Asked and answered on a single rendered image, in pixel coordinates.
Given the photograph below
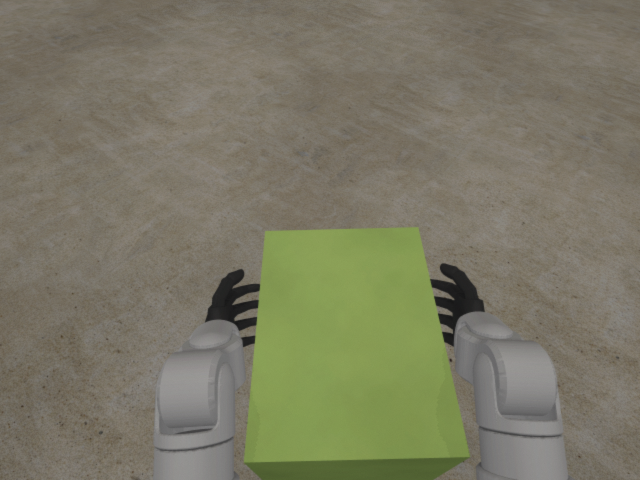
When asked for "right robot forearm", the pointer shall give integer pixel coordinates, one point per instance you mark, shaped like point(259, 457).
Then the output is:
point(516, 401)

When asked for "left robot hand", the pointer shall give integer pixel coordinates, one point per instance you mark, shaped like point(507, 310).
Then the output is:
point(224, 297)

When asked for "left robot forearm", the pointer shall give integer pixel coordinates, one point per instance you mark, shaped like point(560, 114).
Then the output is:
point(194, 418)

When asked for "right robot hand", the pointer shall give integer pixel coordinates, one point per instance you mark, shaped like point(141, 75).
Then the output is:
point(465, 298)

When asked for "carton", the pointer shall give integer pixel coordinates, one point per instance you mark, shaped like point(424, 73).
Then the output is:
point(350, 378)

